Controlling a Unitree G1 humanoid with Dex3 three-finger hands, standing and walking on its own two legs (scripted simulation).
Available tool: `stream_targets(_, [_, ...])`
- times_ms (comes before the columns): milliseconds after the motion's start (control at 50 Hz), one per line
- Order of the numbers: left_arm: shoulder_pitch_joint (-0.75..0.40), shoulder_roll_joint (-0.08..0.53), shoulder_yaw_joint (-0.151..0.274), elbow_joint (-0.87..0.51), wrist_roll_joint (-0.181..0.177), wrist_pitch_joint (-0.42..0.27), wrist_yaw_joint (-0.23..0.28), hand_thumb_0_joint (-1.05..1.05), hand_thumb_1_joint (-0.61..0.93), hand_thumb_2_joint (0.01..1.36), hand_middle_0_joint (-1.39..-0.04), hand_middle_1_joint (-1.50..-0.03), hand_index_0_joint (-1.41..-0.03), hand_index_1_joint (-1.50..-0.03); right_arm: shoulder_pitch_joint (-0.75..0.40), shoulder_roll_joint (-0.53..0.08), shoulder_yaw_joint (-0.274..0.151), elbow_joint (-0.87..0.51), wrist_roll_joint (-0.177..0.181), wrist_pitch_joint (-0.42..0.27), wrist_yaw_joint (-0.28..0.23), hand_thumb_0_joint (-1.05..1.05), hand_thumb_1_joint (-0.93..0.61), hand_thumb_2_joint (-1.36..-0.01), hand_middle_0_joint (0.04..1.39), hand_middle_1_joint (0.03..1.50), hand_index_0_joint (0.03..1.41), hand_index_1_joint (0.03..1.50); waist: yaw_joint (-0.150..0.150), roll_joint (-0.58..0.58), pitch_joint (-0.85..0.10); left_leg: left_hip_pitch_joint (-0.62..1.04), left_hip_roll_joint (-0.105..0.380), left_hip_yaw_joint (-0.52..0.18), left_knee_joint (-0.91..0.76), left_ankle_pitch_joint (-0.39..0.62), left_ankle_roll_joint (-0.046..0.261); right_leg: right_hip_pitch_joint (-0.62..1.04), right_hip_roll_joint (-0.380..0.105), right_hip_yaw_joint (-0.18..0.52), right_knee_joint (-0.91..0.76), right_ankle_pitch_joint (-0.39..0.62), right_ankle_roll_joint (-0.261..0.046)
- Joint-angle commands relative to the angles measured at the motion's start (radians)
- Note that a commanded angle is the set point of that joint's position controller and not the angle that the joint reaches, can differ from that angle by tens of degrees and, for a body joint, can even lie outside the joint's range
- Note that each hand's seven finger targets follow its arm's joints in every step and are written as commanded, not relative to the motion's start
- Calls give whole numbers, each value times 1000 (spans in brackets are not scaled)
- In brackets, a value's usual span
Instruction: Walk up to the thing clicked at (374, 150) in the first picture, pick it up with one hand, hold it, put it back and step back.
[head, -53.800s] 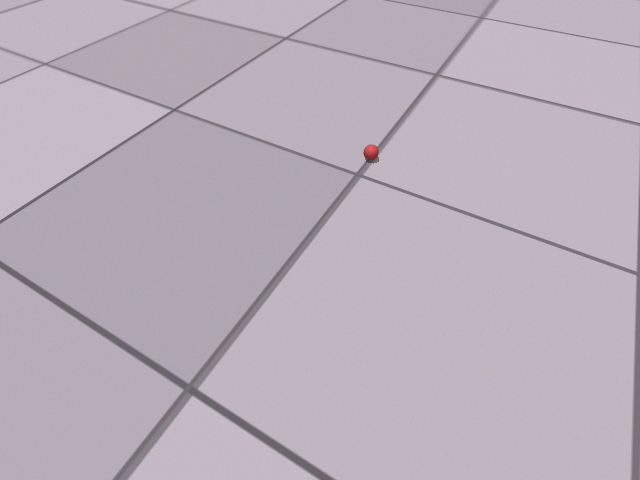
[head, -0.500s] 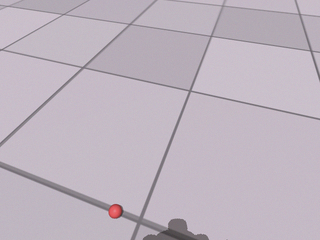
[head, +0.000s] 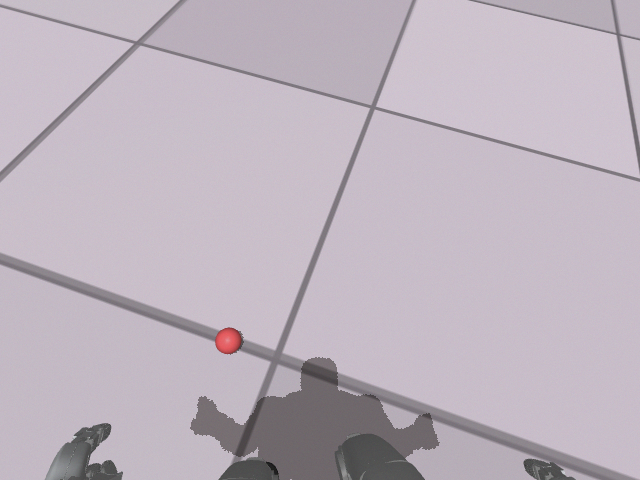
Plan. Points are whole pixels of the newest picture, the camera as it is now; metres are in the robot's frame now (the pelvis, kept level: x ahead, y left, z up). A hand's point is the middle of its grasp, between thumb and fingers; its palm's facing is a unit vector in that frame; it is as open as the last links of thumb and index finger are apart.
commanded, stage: step back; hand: left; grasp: from above
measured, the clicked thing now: (228, 340) +0.50 +0.22 -0.73
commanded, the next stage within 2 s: none
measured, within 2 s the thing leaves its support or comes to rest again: neither
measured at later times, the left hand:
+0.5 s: hand out of the picture -0.01 +0.25 -0.14, palm faces +0.00 -0.91 -0.41, open 7.4 cm
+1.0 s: hand out of the picture -0.22 +0.24 -0.16, palm faces -0.06 -0.91 -0.40, open 7.4 cm
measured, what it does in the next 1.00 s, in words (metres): walks backwards: right foot, then left foot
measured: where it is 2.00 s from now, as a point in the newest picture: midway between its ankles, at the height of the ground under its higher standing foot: outside the picture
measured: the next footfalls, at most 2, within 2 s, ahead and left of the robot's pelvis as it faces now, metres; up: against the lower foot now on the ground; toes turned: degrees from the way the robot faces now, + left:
right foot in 0.22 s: -0.05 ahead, -0.14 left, +0.00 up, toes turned +0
left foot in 0.56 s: -0.11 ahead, +0.11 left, +0.00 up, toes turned -1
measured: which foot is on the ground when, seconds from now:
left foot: down 0.00-0.24, up 0.26-0.54, down 0.56-0.98, up 1.00-1.00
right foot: up 0.00-0.20, down 0.22-0.58, up 0.60-0.94, down 0.96-1.00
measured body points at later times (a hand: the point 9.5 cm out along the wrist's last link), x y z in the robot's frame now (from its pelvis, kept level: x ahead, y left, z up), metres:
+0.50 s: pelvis -0.13 -0.01 -0.01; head -0.07 -0.02 +0.44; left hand -0.01 +0.30 -0.11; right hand -0.05 -0.34 -0.13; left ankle -0.15 +0.11 -0.70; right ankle -0.09 -0.14 -0.73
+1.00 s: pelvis -0.30 -0.03 -0.02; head -0.25 -0.04 +0.43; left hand -0.21 +0.29 -0.13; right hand -0.17 -0.35 -0.13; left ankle -0.16 +0.10 -0.72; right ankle -0.32 -0.16 -0.74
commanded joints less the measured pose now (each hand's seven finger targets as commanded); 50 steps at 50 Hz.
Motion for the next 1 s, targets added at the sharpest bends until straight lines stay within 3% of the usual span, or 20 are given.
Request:
stream_targets(0, [51, 162, 54, -80, 9, -21, 8, 0, 900, 900, -200, -300, -200, -300, 52, -273, -77, -88, 0, -20, -29, 0, -900, -900, 200, 300, 200, 300, -24, 154, -261, 285, 285, -244, -81, 650, 238, -45, -46, 2, -86, -8, 30])
stream_targets(120, [134, 154, 63, -71, 16, -31, -9, 0, 900, 900, -200, -300, -200, -300, 22, -303, -79, -124, -1, -13, -18, 0, -900, -900, 200, 300, 200, 300, -11, 205, -318, 213, 261, -236, -82, 419, 196, 108, -89, -99, -399, 61, 1])
stream_targets(180, [254, 151, 71, -24, 31, -44, -12, 0, 900, 900, -200, -300, -200, -300, -31, -292, -69, -130, 17, 0, -10, 0, -900, -900, 200, 300, 200, 300, 51, 168, -337, 26, 196, -177, -8, 257, 91, 333, -112, -116, -709, 328, -47])
stream_targets(200, [241, 213, 87, -40, 46, -51, -12, 0, 900, 900, -200, -300, -200, -300, -17, -257, -58, -133, 24, 1, -8, 0, -900, -900, 200, 300, 200, 300, 39, 28, -308, -152, 109, -142, 93, 97, 23, 386, -242, 100, -746, 342, -93])
stream_targets(220, [188, 310, 107, -70, 32, -50, -15, 0, 900, 900, -200, -300, -200, -300, -54, -215, -50, -148, 28, 1, -11, 0, -900, -900, 200, 300, 200, 300, 57, -202, -232, -231, -87, -32, 288, -244, -31, 258, -439, 328, -845, 380, -232])
stream_targets(240, [125, 343, 110, -110, 41, -55, -12, 0, 900, 900, -200, -300, -200, -300, -55, -246, -65, -130, 18, 9, -20, 0, -900, -900, 200, 300, 200, 300, 66, -206, -182, -179, -88, -111, 532, -380, -47, 96, -547, 423, -851, 474, -334])
stream_targets(320, [-9, 212, 83, -155, 34, -57, 2, 0, 900, 900, -200, -300, -200, -300, 65, -241, -57, -80, 32, 1, -18, 0, -900, -900, 200, 300, 200, 300, -12, -102, -162, -160, -122, -137, 638, -224, -46, 135, -331, 54, -744, 671, -200])
stream_targets(420, [118, 205, 78, -162, 38, -50, 14, 0, 900, 900, -200, -300, -200, -300, 41, -229, -48, -112, 22, -4, -19, 0, -900, -900, 200, 300, 200, 300, 62, -134, -247, -186, -41, -77, 313, -286, -57, 418, -378, 87, -649, 822, -224])
stream_targets(480, [91, 219, 70, -175, 25, -37, 8, 0, 900, 900, -200, -300, -200, -300, 102, -215, -55, -86, 10, -12, -11, 0, -900, -900, 200, 300, 200, 300, 32, -144, -270, -39, -24, 2, 11, -159, -33, 380, -350, 53, -577, 806, -182])
stream_targets(520, [102, 200, 56, -180, 14, -24, 0, 0, 900, 900, -200, -300, -200, -300, 126, -242, -74, -72, -2, -21, -9, 0, -900, -900, 200, 300, 200, 300, 15, -68, -262, 123, 20, -53, -175, 111, -12, 208, -282, 23, -506, 620, -105])
stream_targets(540, [137, 160, 47, -189, 10, -21, -3, 0, 900, 900, -200, -300, -200, -300, 110, -324, -93, -91, -22, -24, -8, 0, -900, -900, 200, 300, 200, 300, 24, 124, -271, 205, 226, -327, -200, 247, 60, 27, -159, -33, -357, 349, -45])
stream_targets(560, [54, 180, 62, -197, 7, -20, 10, 0, 900, 900, -200, -300, -200, -300, 79, -418, -105, -106, -8, -22, 3, 0, -900, -900, 200, 300, 200, 300, -27, 282, -253, 69, 387, -488, -231, 409, 213, 3, -23, -77, -166, -95, -16])
stream_targets(580, [30, 194, 75, -180, 21, -18, 21, 0, 900, 900, -200, -300, -200, -300, 73, -406, -107, -101, -10, -25, -1, 0, -900, -900, 200, 300, 200, 300, -40, 224, -231, -27, 415, -532, -240, 370, 258, 30, -12, 38, 11, -126, -19])
stream_targets(640, [136, 175, 70, -131, 1, -16, 14, 0, 900, 900, -200, -300, -200, -300, -39, -292, -73, -123, -9, -28, -15, 0, -900, -900, 200, 300, 200, 300, 54, 150, -221, 76, 270, -244, -159, 452, 175, -57, -12, 54, 149, 26, -29])
stream_targets(800, [140, 164, 71, -132, 17, -25, -6, 0, 900, 900, -200, -300, -200, -300, 44, -293, -83, -142, -8, -19, -20, 0, -900, -900, 200, 300, 200, 300, -20, 200, -259, 205, 273, -212, -118, 393, 225, -3, -59, -46, -168, 22, 40])
stream_targets(900, [333, 161, 82, -36, 25, -35, -20, 0, 900, 900, -200, -300, -200, -300, -43, -324, -86, -174, 1, 10, -10, 0, -900, -900, 200, 300, 200, 300, 57, 243, -316, -7, 220, -159, -68, 143, 115, 313, -90, -173, -664, 238, -22])
stream_targets(920, [325, 185, 88, -40, 40, -40, -20, 0, 900, 900, -200, -300, -200, -300, -23, -284, -76, -169, 7, 15, -8, 0, -900, -900, 200, 300, 200, 300, 50, 174, -287, -122, 163, -141, 0, 6, 55, 348, -131, -78, -724, 239, -43])
stream_targets(940, [297, 271, 112, -65, 53, -47, -21, 0, 900, 900, -200, -300, -200, -300, -8, -217, -59, -181, 15, 14, -7, 0, -900, -900, 200, 300, 200, 300, 47, -100, -241, -336, -17, -75, 210, -222, -19, 344, -340, 254, -795, 158, -115])
stream_targets(960, [210, 381, 130, -119, 50, -40, -19, 0, 900, 900, -200, -300, -200, -300, -68, -233, -73, -198, 12, 14, -25, 0, -900, -900, 200, 300, 200, 300, 102, -248, -187, -251, -89, -104, 472, -365, -54, 30, -558, 446, -901, 142, -298])
stream_targets(980, [138, 357, 121, -142, 44, -47, -11, 0, 900, 900, -200, -300, -200, -300, -73, -272, -86, -186, 10, 17, -26, 0, -900, -900, 200, 300, 200, 300, 72, -178, -121, -197, -50, -191, 605, -322, -58, -101, -568, 441, -924, 128, -316])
